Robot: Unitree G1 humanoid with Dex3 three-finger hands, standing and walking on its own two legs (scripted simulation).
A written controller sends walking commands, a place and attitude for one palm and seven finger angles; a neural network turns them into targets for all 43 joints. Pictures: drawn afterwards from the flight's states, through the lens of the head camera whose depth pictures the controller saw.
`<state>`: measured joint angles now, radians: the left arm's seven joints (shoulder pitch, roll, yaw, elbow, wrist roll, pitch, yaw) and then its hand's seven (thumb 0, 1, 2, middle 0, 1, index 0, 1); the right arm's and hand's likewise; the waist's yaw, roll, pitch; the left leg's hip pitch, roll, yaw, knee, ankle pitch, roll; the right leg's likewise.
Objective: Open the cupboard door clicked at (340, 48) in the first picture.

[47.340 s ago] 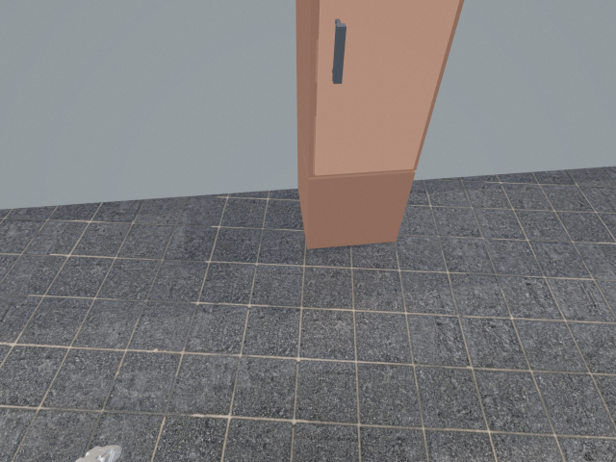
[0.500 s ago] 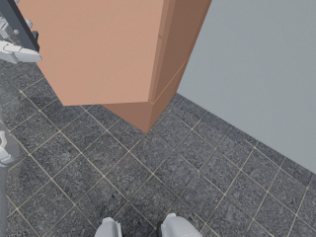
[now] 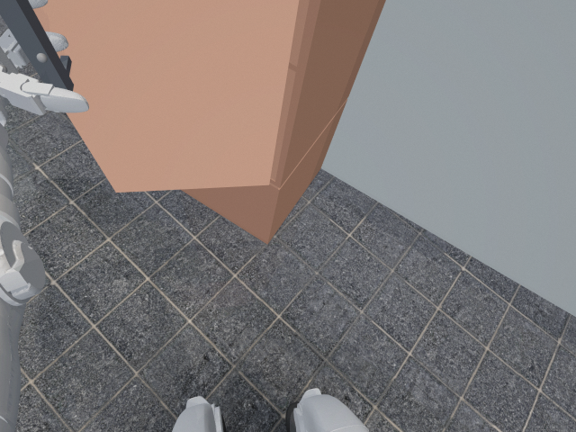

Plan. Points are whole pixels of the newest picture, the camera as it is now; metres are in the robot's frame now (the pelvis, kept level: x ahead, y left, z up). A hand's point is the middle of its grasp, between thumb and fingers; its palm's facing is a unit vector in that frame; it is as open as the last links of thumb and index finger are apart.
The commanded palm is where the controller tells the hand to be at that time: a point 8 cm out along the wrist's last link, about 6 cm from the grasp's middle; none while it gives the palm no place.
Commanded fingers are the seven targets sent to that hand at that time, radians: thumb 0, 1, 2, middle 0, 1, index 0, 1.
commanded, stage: slide the fingers in behind the handle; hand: left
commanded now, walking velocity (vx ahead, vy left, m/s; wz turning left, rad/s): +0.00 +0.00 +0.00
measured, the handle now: (39, 32) +0.60 +0.22 +0.13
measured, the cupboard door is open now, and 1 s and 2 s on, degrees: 39 39 58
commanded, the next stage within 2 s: close the thumb around the handle in 0.12 s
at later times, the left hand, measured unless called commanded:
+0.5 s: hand (43, 58) +0.55 +0.21 +0.14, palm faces +0.00 -1.00 +0.01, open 11.8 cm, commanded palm +0.54 +0.25 +0.12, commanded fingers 0.00 0.34 0.66 -0.36 -1.29 -0.36 -1.29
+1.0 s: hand (53, 57) +0.55 +0.20 +0.14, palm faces +0.01 -1.00 +0.00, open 5.6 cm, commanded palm +0.53 +0.25 +0.12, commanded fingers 0.00 0.90 0.90 -0.40 -1.35 -0.40 -1.35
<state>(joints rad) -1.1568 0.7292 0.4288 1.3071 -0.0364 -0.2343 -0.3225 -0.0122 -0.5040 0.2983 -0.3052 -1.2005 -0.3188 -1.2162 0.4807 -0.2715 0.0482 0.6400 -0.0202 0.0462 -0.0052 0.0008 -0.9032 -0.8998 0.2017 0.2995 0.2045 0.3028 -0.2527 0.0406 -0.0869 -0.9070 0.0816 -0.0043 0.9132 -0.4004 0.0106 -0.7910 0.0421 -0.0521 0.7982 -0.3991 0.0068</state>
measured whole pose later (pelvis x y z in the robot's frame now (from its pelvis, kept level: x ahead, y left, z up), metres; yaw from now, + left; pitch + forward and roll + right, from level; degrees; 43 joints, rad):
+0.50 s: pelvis +0.00 +0.00 +0.00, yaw +0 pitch +22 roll -4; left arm -1.14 0.69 0.42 1.29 -0.05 -0.24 -0.31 -0.01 -0.16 0.45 -0.33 -1.24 -0.33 -1.24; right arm 0.47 -0.27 0.05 0.64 -0.02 0.05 0.00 0.00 -0.90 -0.90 0.20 0.30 0.20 0.30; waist -0.24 0.04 -0.09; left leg -0.89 0.08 0.00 0.91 -0.40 0.01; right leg -0.78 0.04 -0.05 0.80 -0.40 0.01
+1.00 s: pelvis +0.00 -0.01 +0.00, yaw +0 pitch +22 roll -4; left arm -1.12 0.70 0.45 1.29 -0.04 -0.25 -0.30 0.01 0.74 0.82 -0.36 -1.34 -0.37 -1.34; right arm 0.48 -0.28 0.05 0.64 -0.02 0.06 -0.01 0.00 -0.90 -0.90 0.20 0.30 0.20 0.30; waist -0.25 0.05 -0.09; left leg -0.88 0.08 0.00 0.90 -0.40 0.00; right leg -0.77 0.05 -0.04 0.80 -0.40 0.00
